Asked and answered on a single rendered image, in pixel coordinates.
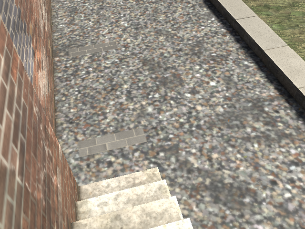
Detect stairs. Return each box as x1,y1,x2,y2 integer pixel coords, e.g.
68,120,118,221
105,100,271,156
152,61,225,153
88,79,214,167
71,167,193,229

